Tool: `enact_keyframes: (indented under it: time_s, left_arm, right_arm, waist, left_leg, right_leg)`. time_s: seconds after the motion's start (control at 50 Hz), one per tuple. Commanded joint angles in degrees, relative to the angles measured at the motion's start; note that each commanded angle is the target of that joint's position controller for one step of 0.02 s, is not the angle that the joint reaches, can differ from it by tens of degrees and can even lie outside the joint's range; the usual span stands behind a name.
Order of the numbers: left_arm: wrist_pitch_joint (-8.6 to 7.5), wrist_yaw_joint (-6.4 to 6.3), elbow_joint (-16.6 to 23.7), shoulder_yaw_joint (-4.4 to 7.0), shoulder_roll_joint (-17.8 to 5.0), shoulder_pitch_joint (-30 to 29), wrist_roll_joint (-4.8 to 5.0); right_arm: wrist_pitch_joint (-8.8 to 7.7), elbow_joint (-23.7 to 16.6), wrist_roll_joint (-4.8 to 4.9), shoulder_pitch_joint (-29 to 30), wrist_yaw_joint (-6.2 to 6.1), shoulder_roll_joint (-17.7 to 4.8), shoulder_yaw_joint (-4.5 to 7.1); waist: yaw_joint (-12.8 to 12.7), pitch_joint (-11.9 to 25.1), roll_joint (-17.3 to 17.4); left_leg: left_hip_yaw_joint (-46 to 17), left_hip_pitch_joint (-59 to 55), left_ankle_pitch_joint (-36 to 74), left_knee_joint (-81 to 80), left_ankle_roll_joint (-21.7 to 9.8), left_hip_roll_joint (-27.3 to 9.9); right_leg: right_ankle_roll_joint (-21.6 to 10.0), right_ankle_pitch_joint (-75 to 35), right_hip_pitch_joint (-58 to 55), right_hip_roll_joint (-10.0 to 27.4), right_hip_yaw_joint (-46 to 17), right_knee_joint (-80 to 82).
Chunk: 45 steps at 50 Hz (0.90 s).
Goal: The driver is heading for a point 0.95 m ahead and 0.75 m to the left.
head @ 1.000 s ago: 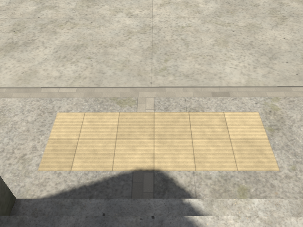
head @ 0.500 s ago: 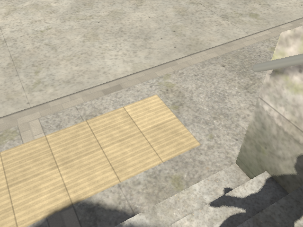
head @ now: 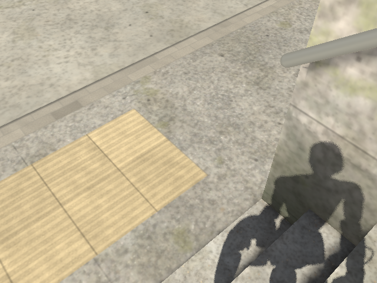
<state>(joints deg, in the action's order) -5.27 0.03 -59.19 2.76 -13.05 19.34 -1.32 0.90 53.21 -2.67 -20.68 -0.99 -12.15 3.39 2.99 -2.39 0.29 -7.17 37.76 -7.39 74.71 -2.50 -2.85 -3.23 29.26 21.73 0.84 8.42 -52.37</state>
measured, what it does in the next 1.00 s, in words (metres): goes down, turning left: left foot 0.21 m lower, then right foot 0.20 m lower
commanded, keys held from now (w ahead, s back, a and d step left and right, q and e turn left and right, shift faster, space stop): w+q+shift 1.00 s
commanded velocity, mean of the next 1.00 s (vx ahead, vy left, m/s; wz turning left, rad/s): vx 1.00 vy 0.00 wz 0.87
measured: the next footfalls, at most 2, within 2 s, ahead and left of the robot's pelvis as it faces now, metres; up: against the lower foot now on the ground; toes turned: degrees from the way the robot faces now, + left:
left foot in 0.20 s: +0.19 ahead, +0.11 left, -0.21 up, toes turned +7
right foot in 0.62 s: +0.57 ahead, +0.01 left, -0.41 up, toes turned +34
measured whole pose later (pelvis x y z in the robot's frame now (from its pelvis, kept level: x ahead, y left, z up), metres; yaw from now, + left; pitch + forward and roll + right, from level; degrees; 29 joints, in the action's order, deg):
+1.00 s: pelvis +0.72 +0.26 -0.54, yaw +51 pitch -1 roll -3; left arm -4.8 -1.5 -61.3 1.0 -9.2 36.6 -3.3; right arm -2.0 48.7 -2.8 -2.0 3.2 -12.8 1.1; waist -4.3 -0.6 4.4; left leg 8.7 23.7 19.0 30.4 -11.4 0.4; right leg -0.1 37.8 2.9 0.9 15.6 -87.7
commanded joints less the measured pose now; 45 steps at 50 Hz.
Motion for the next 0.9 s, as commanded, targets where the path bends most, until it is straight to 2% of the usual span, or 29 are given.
enact_keyframes:
  time_s: [0.02, 0.1, 0.14, 0.18, 0.2, 0.22, 0.24, 0.26, 0.3, 0.34, 0.38, 0.42, 0.44, 0.46, 0.5, 0.56, 0.58, 0.6, 0.62, 0.64, 0.66, 0.7, 0.72, 0.76, 0.78, 0.82, 0.84, 0.88, 0.9]
  left_arm:
    - [-3.64, -0.48, 4.0, -0.01, -3.0, -5.2, 1.15]
    - [-4.63, -1.52, 5.2, 0.95, -5.8, -10.6, 1.39]
    - [-3.1, -1.3, 4.1, 1.86, -7.0, -5.6, -0.36]
    - [0.46, -2.17, 4.6, 2.71, -10.4, -6.8, -0.89]
    - [2.87, -3.83, 5.5, 2.83, -7.3, -10.8, -0.15]
    - [4.14, -4.54, 9.8, 0.01, 3.0, -16.2, -0.5]
    - [3.57, -4.13, 18.2, -1.78, 5.5, -15.1, -2.05]
    - [3.23, -2.99, 18.5, -1.7, 2.3, -17.7, -3.19]
    - [1.6, -2.21, 13.7, -1.56, 0.3, -9.0, -3.57]
    - [0.45, -1.5, 18.3, -2.85, 2.0, -14.6, -2.69]
    - [1.12, -1.38, 18.7, -2.71, 0.2, -23.6, -3.23]
    - [1.44, -1.1, 14.9, -0.64, -4.9, -18.0, -2.04]
    - [0.5, -0.55, 17.7, -0.1, -6.5, -26.2, -1.49]
    - [-0.89, 0.06, 20.1, -1.08, -3.2, -30.7, -1.11]
    - [-0.72, 1.62, 20.8, -1.92, 1.6, -28.5, 0.61]
    - [-0.06, 0.1, 13.3, 0.38, -1.2, -0.2, 2.14]
    - [0.0, 0.04, 7.9, 2.56, -5.0, 13.8, 1.65]
    - [0.68, 0.04, 4.9, 3.62, -7.9, 25.5, -0.16]
    - [1.55, 0.86, 4.3, 4.49, -8.5, 25.2, -0.6]
    - [0.72, 2.36, 7.0, 2.07, -6.8, 16.1, -2.56]
    - [0.27, 3.12, 8.6, 1.41, -3.6, 11.5, -1.53]
    - [-2.01, 3.11, 8.8, 0.01, 0.8, 10.5, 1.31]
    - [-3.31, 2.49, 6.1, 0.3, -1.0, 11.6, 0.71]
    - [-4.23, -0.17, 6.1, 0.51, -3.4, 6.0, -0.29]
    - [-3.67, -0.68, 5.8, 0.96, -6.3, 5.5, -0.7]
    - [-4.47, -1.54, 4.9, -0.89, 0.4, 4.5, 0.57]
    - [-4.34, -1.43, 5.7, -1.07, -0.6, 2.6, 1.32]
    - [-3.49, -0.83, 5.2, -0.86, -2.5, 4.1, 0.88]
    - [-2.46, -0.51, 3.7, -1.03, -2.1, 10.7, 0.14]
  right_arm:
    - [0.26, -2.8, 0.56, -3.3, 2.4, -0.6, -0.05]
    - [0.58, -3.5, 1.95, -3.0, 2.21, -2.5, 0.02]
    - [0.98, -2.2, 0.78, -5.1, 1.35, -4.1, 0.45]
    - [1.49, 2.2, 1.01, -19.9, 0.58, -7.8, 2.43]
    - [0.26, 1.1, 0.67, -20.3, 2.22, -8.1, 2.25]
    - [-1.05, 2.1, 4.01, -14.6, 3.38, -10.8, 1.06]
    - [-2.29, 2.8, 5.74, -15.6, 2.77, -9.1, -1.21]
    - [-2.17, 4.9, 5.37, -21.8, 1.96, -7.2, -0.91]
    - [-1.85, 3.3, 2.35, -17.7, 0.75, -11.3, 0.22]
    - [-4.45, 2.9, 1.36, -14.6, 0.05, -9.8, -0.25]
    - [-4.98, -1.7, 1.5, -4.2, -0.15, -8.2, -0.91]
    - [-4.28, -0.5, 2.7, -6.9, -0.85, -9.7, 0.46]
    - [-4.6, -0.7, 3.04, -10.2, -1.51, -7.0, -0.05]
    - [-4.86, -0.3, 3.32, -11.3, -1.36, -3.2, -0.85]
    - [-4.7, -0.8, 3.27, -8.0, -0.27, -5.0, -0.55]
    - [-4.73, -1.3, 0.92, -2.4, 0.58, -5.1, -0.27]
    - [-4.34, -1.3, 0.32, 3.0, 1.04, -7.5, 0.48]
    - [-4.1, -2.9, 0.44, 8.8, 1.4, -9.7, 1.49]
    - [-4.54, -4.5, 0.07, 13.0, 1.46, -5.8, 1.38]
    - [-4.99, -8.3, 4.0, 1.1, -0.08, 1.2, -0.76]
    - [-4.45, -6.3, 2.91, -4.8, -0.86, 0.2, -0.98]
    - [-2.5, -5.0, -1.88, 0.6, -0.36, -2.4, 0.12]
    - [-2.64, -7.8, -3.26, 6.0, 0.71, -2.0, -0.37]
    - [-3.11, -9.9, -1.07, 13.5, 2.48, -2.3, -0.91]
    - [-2.12, -6.8, -1.88, 10.4, 2.55, -3.0, -0.41]
    - [-3.85, -8.5, 1.02, 16.0, 5.4, -3.2, -0.86]
    - [-4.36, -7.9, 1.93, 16.9, 6.54, -1.2, -1.34]
    - [-3.97, -5.5, 2.67, 17.3, 6.09, -1.5, -1.93]
    - [-3.63, -6.8, 2.36, 22.0, 5.86, -1.9, -2.12]
  waist:
    - [4.6, -0.4, -5.0]
    - [7.2, 0.5, -7.9]
    - [5.0, -1.8, -5.1]
    - [12.1, 4.7, -2.1]
    - [16.2, -0.3, 2.6]
    - [10.3, -10.9, 24.4]
    - [0.5, -7.7, 25.6]
    - [3.8, -2.8, 12.9]
    - [-0.9, 0.4, 0.0]
    - [-5.0, 2.3, -0.8]
    - [-3.1, -2.3, -0.6]
    - [-2.5, 1.3, 4.6]
    - [1.4, -2.5, -0.2]
    - [4.4, -2.2, -1.5]
    - [5.6, -0.8, 2.2]
    - [-6.3, 4.5, 8.8]
    - [-15.0, 7.9, 6.9]
    - [-22.8, 7.8, -2.7]
    - [-24.3, 0.3, -6.6]
    - [-8.8, 0.9, -12.6]
    - [-4.3, 4.5, -10.2]
    - [-3.1, -3.2, -0.9]
    - [-3.2, -2.4, -8.2]
    - [-1.4, -11.0, -7.5]
    - [-0.6, -9.1, -7.7]
    - [1.4, -9.0, -0.8]
    - [1.3, -6.9, -1.5]
    - [-0.1, -6.6, -4.9]
    - [-4.8, -8.8, -4.3]
  left_leg:
    - [1.7, -9.4, 31.2, -17.1, 0.8, -0.3]
    - [10.2, -29.3, 45.6, -22.8, 0.1, 2.7]
    - [15.3, -28.9, 34.5, -27.4, -2.3, 3.5]
    - [18.7, -39.8, 19.0, -33.5, -6.7, 5.5]
    - [2.1, -33.4, 15.3, -54.6, -14.0, -2.8]
    - [1.4, -32.7, 60.3, -40.4, -11.6, -3.6]
    - [-5.9, -38.8, 81.1, -29.0, -7.2, -0.3]
    - [-12.4, -43.3, 62.6, -31.6, -8.6, -1.7]
    - [-22.5, -38.9, 32.7, -30.1, -13.2, -5.1]
    - [-35.1, -25.8, 16.3, -39.5, -16.5, -8.9]
    - [-34.2, -1.6, 6.2, -46.2, -15.4, -3.5]
    - [-30.4, -20.9, 8.8, -35.4, -15.8, -2.3]
    - [-24.9, -26.9, 2.1, -30.2, -15.1, 2.5]
    - [-21.8, -24.8, -5.8, -28.4, -13.7, 5.7]
    - [-18.2, -14.4, -7.2, -29.8, -11.3, 8.5]
    - [-16.2, -13.5, -1.2, -7.3, -10.3, 9.6]
    - [-13.7, -10.9, 7.4, 9.8, -10.3, 9.3]
    - [-8.9, 2.9, 0.3, 27.2, -7.9, 12.5]
    - [-6.3, 13.9, -32.7, 46.9, -7.6, 19.1]
    - [-3.3, 23.9, -36.4, 47.9, -7.7, 13.2]
    - [-1.1, 28.4, -29.4, 34.4, -7.0, 5.6]
    - [0.4, 27.5, -18.8, 28.1, -6.7, 1.5]
    - [-2.3, 30.9, -13.5, 25.7, -6.5, -1.5]
    - [-2.7, 12.0, 9.2, -5.1, -1.1, -1.9]
    - [2.3, 8.5, 11.9, 2.9, -1.2, 0.8]
    - [5.4, -3.0, 46.8, -22.7, -3.9, 2.6]
    - [9.8, -15.0, 54.3, -22.9, -4.6, 3.8]
    - [15.2, -18.8, 52.4, -25.8, -4.8, 4.5]
    - [16.6, -14.3, 47.3, -29.5, -5.2, 4.6]
  right_leg:
    - [-2.9, -0.6, 19.2, 13.4, -9.7, 13.3]
    - [1.4, 2.0, 25.4, 13.1, -0.2, 2.3]
    - [1.5, -12.8, 15.6, 14.4, 3.3, -9.8]
    - [-0.2, -48.8, 6.5, 14.4, 4.8, -39.2]
    - [-0.2, -35.1, 5.9, 8.3, 2.9, -73.2]
    - [-2.1, 18.5, 29.8, -2.8, 4.1, -96.4]
    - [-2.7, 17.8, 47.3, 0.0, -0.6, -85.1]
    - [-2.1, 18.5, 53.1, 1.7, -4.0, -76.1]
    - [-1.4, 11.4, 56.4, 3.8, -10.9, -67.6]
    - [4.1, -12.7, 51.2, 3.8, -13.5, -42.7]
    - [6.7, -32.1, 23.6, 1.4, -10.8, -20.5]
    - [3.9, -45.1, 28.6, 3.3, -14.8, -18.2]
    - [3.1, -49.6, 34.6, 1.7, -13.3, -3.0]
    - [3.5, -59.9, 25.9, 0.9, -13.5, 10.8]
    - [3.4, -61.7, 2.6, -3.8, -9.2, 21.0]
    - [2.6, -61.9, -20.0, -1.6, -12.8, 19.5]
    - [1.5, -62.5, -31.8, 1.3, -14.5, 22.8]
    - [1.5, -59.0, -46.9, 1.6, -11.8, 24.2]
    - [-0.9, -51.4, -46.1, 8.6, -17.4, 28.1]
    - [3.1, -88.8, -47.4, 17.9, -20.0, 8.5]
    - [2.3, -81.9, -47.2, 21.5, -27.0, 9.4]
    - [-1.3, -53.9, -25.4, 17.8, -25.3, 16.0]
    - [-2.5, -49.1, -22.6, 20.6, -30.7, 14.8]
    - [-2.5, -41.0, 6.4, 19.6, -26.1, 19.7]
    - [-2.1, -42.0, 7.2, 19.3, -24.2, 15.3]
    - [4.0, -12.9, 17.8, 9.1, -9.8, 11.7]
    - [4.7, -8.0, 23.2, 8.1, -6.9, 13.0]
    - [4.4, -11.4, 17.4, 7.0, -3.2, 8.0]
    - [4.0, -17.1, 9.3, 7.6, -2.6, 6.8]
